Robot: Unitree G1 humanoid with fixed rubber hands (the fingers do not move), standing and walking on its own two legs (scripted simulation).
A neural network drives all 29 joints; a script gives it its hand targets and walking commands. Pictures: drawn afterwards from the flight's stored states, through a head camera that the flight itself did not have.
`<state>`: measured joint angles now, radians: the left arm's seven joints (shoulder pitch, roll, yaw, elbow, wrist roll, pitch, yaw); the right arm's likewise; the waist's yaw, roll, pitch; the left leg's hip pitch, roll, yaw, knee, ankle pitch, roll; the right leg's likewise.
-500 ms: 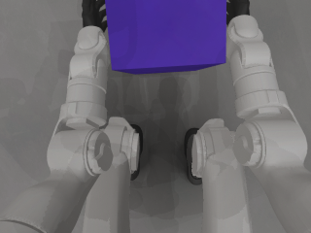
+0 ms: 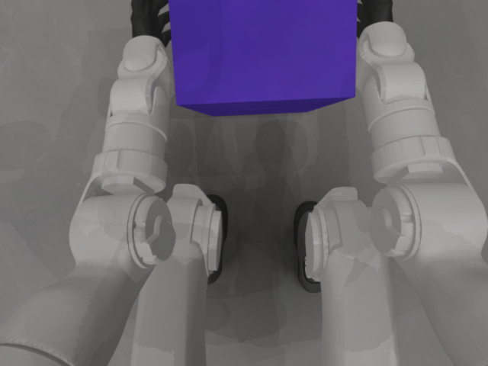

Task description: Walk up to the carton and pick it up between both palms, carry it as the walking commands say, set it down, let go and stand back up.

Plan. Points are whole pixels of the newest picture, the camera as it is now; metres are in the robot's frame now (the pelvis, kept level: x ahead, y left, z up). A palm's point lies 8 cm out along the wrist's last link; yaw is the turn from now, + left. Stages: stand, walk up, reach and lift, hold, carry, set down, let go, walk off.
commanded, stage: set down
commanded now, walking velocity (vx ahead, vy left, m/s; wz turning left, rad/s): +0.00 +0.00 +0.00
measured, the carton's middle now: (259, 47) +0.53 +0.01 -0.21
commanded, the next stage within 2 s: none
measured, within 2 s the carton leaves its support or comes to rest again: rests again in 0.28 s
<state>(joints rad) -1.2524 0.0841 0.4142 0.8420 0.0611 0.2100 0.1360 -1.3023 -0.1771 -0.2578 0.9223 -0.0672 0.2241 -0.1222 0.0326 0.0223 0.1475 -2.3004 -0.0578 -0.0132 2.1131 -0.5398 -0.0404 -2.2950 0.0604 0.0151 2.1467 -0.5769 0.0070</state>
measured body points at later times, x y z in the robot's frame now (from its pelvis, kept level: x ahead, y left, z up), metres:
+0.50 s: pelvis +0.00 +0.00 -0.01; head +0.35 -0.02 +0.27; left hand +0.54 +0.15 -0.16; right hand +0.54 -0.14 -0.17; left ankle +0.12 +0.12 -0.35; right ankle +0.10 -0.11 -0.35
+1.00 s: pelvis +0.00 +0.00 -0.01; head +0.35 -0.02 +0.27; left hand +0.54 +0.15 -0.17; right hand +0.55 -0.14 -0.17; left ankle +0.12 +0.12 -0.35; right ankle +0.10 -0.11 -0.35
